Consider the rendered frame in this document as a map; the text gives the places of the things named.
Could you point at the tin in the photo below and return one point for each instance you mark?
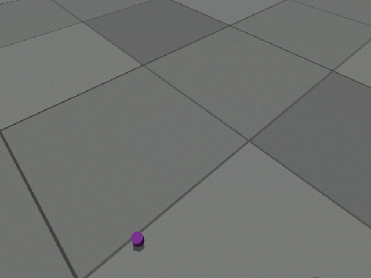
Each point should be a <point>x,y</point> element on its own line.
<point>137,239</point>

